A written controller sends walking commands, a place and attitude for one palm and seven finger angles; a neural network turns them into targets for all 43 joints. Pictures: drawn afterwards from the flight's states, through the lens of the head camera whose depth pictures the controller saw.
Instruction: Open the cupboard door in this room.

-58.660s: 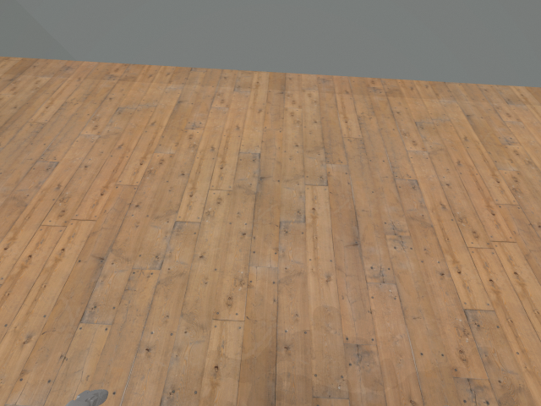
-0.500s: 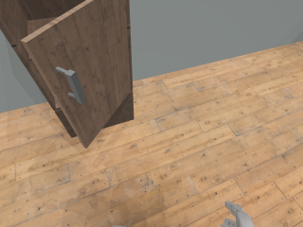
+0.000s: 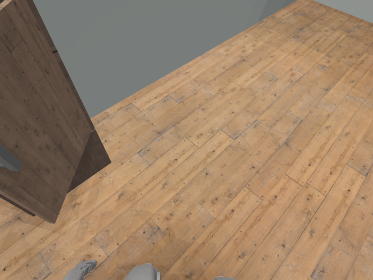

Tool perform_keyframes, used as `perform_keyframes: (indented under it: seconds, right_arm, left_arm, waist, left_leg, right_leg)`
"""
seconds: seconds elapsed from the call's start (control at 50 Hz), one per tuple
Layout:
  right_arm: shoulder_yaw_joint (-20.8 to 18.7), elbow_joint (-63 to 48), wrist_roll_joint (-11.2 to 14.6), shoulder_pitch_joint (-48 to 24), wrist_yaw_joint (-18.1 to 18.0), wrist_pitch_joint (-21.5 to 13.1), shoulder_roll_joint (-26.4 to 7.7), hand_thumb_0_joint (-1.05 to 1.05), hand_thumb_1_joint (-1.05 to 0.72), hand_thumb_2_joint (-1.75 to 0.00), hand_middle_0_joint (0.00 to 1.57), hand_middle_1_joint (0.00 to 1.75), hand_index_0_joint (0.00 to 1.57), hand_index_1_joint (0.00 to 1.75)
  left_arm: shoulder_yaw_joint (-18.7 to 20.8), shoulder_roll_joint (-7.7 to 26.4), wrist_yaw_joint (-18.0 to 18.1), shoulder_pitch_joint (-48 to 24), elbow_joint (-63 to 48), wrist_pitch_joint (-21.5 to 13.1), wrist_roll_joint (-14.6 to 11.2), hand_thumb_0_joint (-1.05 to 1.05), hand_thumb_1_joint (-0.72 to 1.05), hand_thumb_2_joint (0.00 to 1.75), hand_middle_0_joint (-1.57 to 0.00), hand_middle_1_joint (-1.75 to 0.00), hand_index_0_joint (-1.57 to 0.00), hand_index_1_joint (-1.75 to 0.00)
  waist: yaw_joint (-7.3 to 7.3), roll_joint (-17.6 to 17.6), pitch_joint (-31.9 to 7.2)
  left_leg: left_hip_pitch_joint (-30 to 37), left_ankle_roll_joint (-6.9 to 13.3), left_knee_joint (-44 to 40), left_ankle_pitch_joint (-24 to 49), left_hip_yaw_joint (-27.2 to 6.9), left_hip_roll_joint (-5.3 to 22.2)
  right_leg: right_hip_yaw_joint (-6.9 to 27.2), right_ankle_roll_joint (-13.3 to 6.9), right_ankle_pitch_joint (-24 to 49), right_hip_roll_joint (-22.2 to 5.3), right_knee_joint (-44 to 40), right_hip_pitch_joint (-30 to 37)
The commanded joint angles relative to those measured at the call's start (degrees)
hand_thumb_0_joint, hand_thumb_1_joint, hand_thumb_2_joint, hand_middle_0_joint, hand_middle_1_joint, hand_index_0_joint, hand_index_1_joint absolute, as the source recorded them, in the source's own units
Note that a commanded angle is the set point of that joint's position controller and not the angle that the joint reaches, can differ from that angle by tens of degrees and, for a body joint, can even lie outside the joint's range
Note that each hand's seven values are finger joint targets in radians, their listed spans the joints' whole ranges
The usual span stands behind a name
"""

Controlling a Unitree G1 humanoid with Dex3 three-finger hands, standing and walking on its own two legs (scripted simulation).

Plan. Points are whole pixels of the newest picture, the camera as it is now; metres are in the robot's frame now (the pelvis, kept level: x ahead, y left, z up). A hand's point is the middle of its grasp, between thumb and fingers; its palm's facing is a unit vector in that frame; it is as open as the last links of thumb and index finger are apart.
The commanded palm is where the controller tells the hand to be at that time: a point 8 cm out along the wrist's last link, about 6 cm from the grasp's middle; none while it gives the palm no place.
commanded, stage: walk to a spot facing it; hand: left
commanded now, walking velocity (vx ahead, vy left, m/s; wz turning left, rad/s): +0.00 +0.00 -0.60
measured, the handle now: out of the picture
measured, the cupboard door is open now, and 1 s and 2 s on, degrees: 42 42 42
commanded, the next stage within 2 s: turn to face it in 1.82 s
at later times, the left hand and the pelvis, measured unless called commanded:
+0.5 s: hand (128, 262) +0.17 +0.15 -0.16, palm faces -0.28 -0.93 -0.22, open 7.4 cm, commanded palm none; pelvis +0.03 -0.01 +0.00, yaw -18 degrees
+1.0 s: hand (177, 176) +0.40 +0.04 -0.15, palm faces -0.59 -0.79 -0.16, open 7.4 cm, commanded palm none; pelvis +0.20 -0.05 +0.01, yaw -36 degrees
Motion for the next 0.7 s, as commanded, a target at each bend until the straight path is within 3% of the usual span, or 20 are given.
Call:
perform_keyframes:
  seconds: [0.0, 0.02, 0.04, 0.06, 0.08, 0.12, 0.18, 0.28, 0.32, 0.34, 0.36, 0.38, 0.4, 0.42, 0.46, 0.5, 0.6, 0.64, 0.66, 0.68]
  right_arm:
    - [-0.83, -2.57, 0.13, 7.54, -0.65, -2.01, -3.25, 0.0, -0.9, -0.9, 0.2, 0.3, 0.2, 0.3]
    - [-1.09, -2.15, 0.0, 10.04, -0.95, -2.57, -5.43, 0.0, -0.9, -0.9, 0.2, 0.3, 0.2, 0.3]
    - [-2.1, -2.47, -1.15, 11.13, -1.26, -3.35, -11.45, 0.0, -0.9, -0.9, 0.2, 0.3, 0.2, 0.3]
    - [-2.44, -3.61, -1.45, 11.29, -1.95, -3.52, -14.31, 0.0, -0.9, -0.9, 0.2, 0.3, 0.2, 0.3]
    - [-2.11, -3.57, -1.69, 9.41, -1.82, -4.01, -13.2, 0.0, -0.9, -0.9, 0.2, 0.3, 0.2, 0.3]
    - [-1.12, -5.09, -1.49, 3.14, -1.86, -4.14, -9.88, 0.0, -0.9, -0.9, 0.2, 0.3, 0.2, 0.3]
    - [-1.01, -3.71, -1.44, 5.12, -1.85, -3.82, -8.02, 0.0, -0.9, -0.9, 0.2, 0.3, 0.2, 0.3]
    - [-1.9, -1.82, -1.54, 9.05, -0.93, -3.35, -9.52, 0.0, -0.9, -0.9, 0.2, 0.3, 0.2, 0.3]
    - [-2.04, -1.62, -1.28, 7.69, -0.48, -3.2, -9.34, 0.0, -0.9, -0.9, 0.2, 0.3, 0.2, 0.3]
    - [-1.96, -1.93, -0.99, 6.4, -0.2, -3.28, -8.16, 0.0, -0.9, -0.9, 0.2, 0.3, 0.2, 0.3]
    - [-1.09, -3.92, -0.12, 3.83, 0.32, -3.3, -4.14, 0.0, -0.9, -0.9, 0.2, 0.3, 0.2, 0.3]
    - [-0.43, -7.74, -0.34, -5.19, 0.61, -3.09, -3.47, 0.0, -0.9, -0.9, 0.2, 0.3, 0.2, 0.3]
    - [-0.82, -8.2, -0.29, -6.63, 0.6, -3.08, -5.51, 0.0, -0.9, -0.9, 0.2, 0.3, 0.2, 0.3]
    - [-1.44, -7.38, -0.34, -6.7, 0.96, -3.39, -5.45, 0.0, -0.9, -0.9, 0.2, 0.3, 0.2, 0.3]
    - [-1.59, -5.6, -0.73, -5.02, 1.49, -3.4, -4.63, 0.0, -0.9, -0.9, 0.2, 0.3, 0.2, 0.3]
    - [-1.59, -4.7, -0.7, -3.42, 1.87, -3.3, -3.02, 0.0, -0.9, -0.9, 0.2, 0.3, 0.2, 0.3]
    - [-1.44, -5.36, -0.4, -2.81, 2.0, -4.74, -2.14, 0.0, -0.9, -0.9, 0.2, 0.3, 0.2, 0.3]
    - [-1.47, -3.82, -0.4, 2.48, 1.42, -5.61, -2.82, 0.0, -0.9, -0.9, 0.2, 0.3, 0.2, 0.3]
    - [-1.81, -1.79, -0.46, 8.32, 0.67, -6.2, -4.81, 0.0, -0.9, -0.9, 0.2, 0.3, 0.2, 0.3]
    - [-3.13, 0.37, -1.39, 16.4, -0.2, -6.83, -10.75, 0.0, -0.9, -0.9, 0.2, 0.3, 0.2, 0.3]
  left_arm:
    - [3.27, 11.01, 0.59, -2.52, -4.74, -0.62, -0.2, 0.0, 0.9, 0.9, -0.2, -0.3, -0.2, -0.3]
    - [2.78, 8.94, 0.48, -2.95, -5.21, -0.35, -0.5, 0.0, 0.9, 0.9, -0.2, -0.3, -0.2, -0.3]
    - [1.93, 5.06, -0.09, -1.22, -6.55, -0.03, -1.27, 0.0, 0.9, 0.9, -0.2, -0.3, -0.2, -0.3]
    - [2.06, 5.39, -0.59, -2.8, -7.7, -0.4, -0.97, 0.0, 0.9, 0.9, -0.2, -0.3, -0.2, -0.3]
    - [2.57, 6.36, -1.05, -3.72, -6.99, -0.62, -0.12, 0.0, 0.9, 0.9, -0.2, -0.3, -0.2, -0.3]
    - [2.81, 5.17, -1.69, -1.3, -5.04, -0.75, -0.23, 0.0, 0.9, 0.9, -0.2, -0.3, -0.2, -0.3]
    - [1.81, 2.4, -1.98, -2.37, -4.34, -0.35, -0.57, 0.0, 0.9, 0.9, -0.2, -0.3, -0.2, -0.3]
    - [1.43, 1.61, -2.45, -4.53, -4.88, -1.17, -0.37, 0.0, 0.9, 0.9, -0.2, -0.3, -0.2, -0.3]
    - [1.83, 2.54, -2.43, 0.1, -3.19, -1.7, -0.17, 0.0, 0.9, 0.9, -0.2, -0.3, -0.2, -0.3]
    - [2.66, 4.68, -2.05, 4.72, -1.53, -2.04, -0.06, 0.0, 0.9, 0.9, -0.2, -0.3, -0.2, -0.3]
    - [4.0, 10.56, -1.24, 10.43, 0.17, -2.66, 0.38, 0.0, 0.9, 0.9, -0.2, -0.3, -0.2, -0.3]
    - [4.98, 15.05, -0.41, 15.3, 1.42, -2.64, -0.39, 0.0, 0.9, 0.9, -0.2, -0.3, -0.2, -0.3]
    - [4.88, 14.27, 0.37, 14.99, 1.39, -3.25, -0.61, 0.0, 0.9, 0.9, -0.2, -0.3, -0.2, -0.3]
    - [4.61, 11.82, 0.75, 11.81, 1.04, -3.56, -0.49, 0.0, 0.9, 0.9, -0.2, -0.3, -0.2, -0.3]
    - [3.65, 9.21, 0.68, 6.92, -0.36, -4.26, -0.2, 0.0, 0.9, 0.9, -0.2, -0.3, -0.2, -0.3]
    - [3.55, 9.07, 0.16, 6.17, -0.05, -5.04, -0.16, 0.0, 0.9, 0.9, -0.2, -0.3, -0.2, -0.3]
    - [3.87, 10.08, -0.54, 6.68, 0.97, -5.29, -0.05, 0.0, 0.9, 0.9, -0.2, -0.3, -0.2, -0.3]
    - [3.93, 9.52, -0.68, 4.75, 1.02, -5.04, -0.29, 0.0, 0.9, 0.9, -0.2, -0.3, -0.2, -0.3]
    - [3.55, 7.51, -0.76, 3.48, 0.52, -4.89, -0.34, 0.0, 0.9, 0.9, -0.2, -0.3, -0.2, -0.3]
    - [2.78, 3.52, -1.11, 4.36, -0.19, -4.71, -0.77, 0.0, 0.9, 0.9, -0.2, -0.3, -0.2, -0.3]
  waist:
    - [-1.81, -7.62, -6.76]
    - [-2.99, -0.89, -7.77]
    - [-2.69, 15.91, -7.65]
    - [-2.81, 16.99, -7.35]
    - [-2.06, 11.84, -6.86]
    - [1.28, 13.02, -6.31]
    - [0.2, 12.59, -7.74]
    - [-2.29, 13.29, -8.02]
    - [0.2, 10.57, -8.18]
    - [2.63, 5.97, -8.87]
    - [5.99, -11.03, -8.8]
    - [10.42, -18.67, -4.19]
    - [8.98, -14.04, -3.75]
    - [6.96, -10.16, -3.18]
    - [3.59, -7.98, -1.55]
    - [2.02, -7.26, -1.35]
    - [1.57, -7.23, -2.2]
    - [-1.31, -5.05, -4.34]
    - [-3.95, -0.58, -6.19]
    - [-7.17, 13.73, -10.9]
  left_leg:
    - [12.69, 0.53, -18.85, 8.13, 0.49, -2.1]
    - [17.59, 1.87, -28.19, 7.04, -4.26, 1.57]
    - [20.8, 7.35, -37.59, 3.04, -21.95, 16.17]
    - [14.78, 13.56, -41.4, 4.58, -30.48, 26.09]
    - [12.44, 14.79, -40.36, 10.01, -29.0, 24.87]
    - [12.67, 12.34, -36.04, 21.81, -15.24, 19.13]
    - [16.96, 9.85, -31.74, 37.3, -3.06, 14.65]
    - [16.45, 9.31, -32.79, 15.14, -1.65, 17.2]
    - [12.57, 6.84, -28.14, 6.21, 1.23, 15.74]
    - [4.88, 4.8, -21.56, 1.38, 3.82, 13.6]
    - [-10.18, 1.28, -6.95, -8.1, 10.62, 6.57]
    - [-21.36, 0.12, 6.05, -14.96, 5.75, 1.66]
    - [-23.1, 0.59, 11.56, -8.52, -1.32, 3.43]
    - [-22.74, 0.55, 12.81, -3.75, -2.82, 4.39]
    - [-15.49, -0.33, 8.22, 2.34, -2.15, 4.84]
    - [-10.19, -0.75, 3.12, 6.17, -0.51, 3.45]
    - [0.29, 0.0, -11.31, 8.0, 0.86, 0.17]
    - [11.63, 0.12, -19.99, 11.71, 2.39, -1.58]
    - [21.59, 0.54, -25.06, 10.94, 1.42, -0.3]
    - [32.26, 3.95, -31.61, -1.28, -14.1, 11.21]
  right_leg:
    - [13.92, -7.57, 2.36, -9.27, -9.06, -4.9]
    - [11.55, -4.82, -2.67, -5.78, -4.25, -9.13]
    - [3.19, -0.93, -12.91, 2.63, 9.24, -17.4]
    - [-2.08, 0.76, -20.33, 2.11, 23.03, -16.74]
    - [0.01, 0.75, -18.09, -0.05, 30.78, -15.84]
    - [-2.62, 1.88, -13.57, -2.47, 33.6, -15.6]
    - [-6.78, 2.42, -11.61, -2.27, 23.72, -10.89]
    - [-11.16, 0.45, -12.92, -1.03, 7.23, -3.1]
    - [-13.08, -0.73, -6.98, 0.36, -3.56, 5.49]
    - [-9.94, -2.4, -6.28, -1.5, -8.5, 15.33]
    - [9.08, -7.62, -15.37, -14.44, -16.45, 26.22]
    - [26.25, -14.12, -14.82, -24.02, -22.77, 23.91]
    - [28.31, -16.12, -19.3, -23.65, -22.79, 21.87]
    - [25.23, -15.54, -20.79, -21.21, -22.25, 20.54]
    - [15.34, -12.89, -12.8, -17.02, -21.27, 12.23]
    - [11.07, -11.98, -8.49, -14.28, -21.28, 8.0]
    - [11.44, -11.48, -8.78, -12.63, -18.86, 4.48]
    - [9.9, -9.63, -9.12, -9.9, -14.26, 0.19]
    - [7.56, -7.62, -7.99, -6.9, -7.85, -4.66]
    - [1.65, -4.67, -11.22, -0.15, 9.37, -13.11]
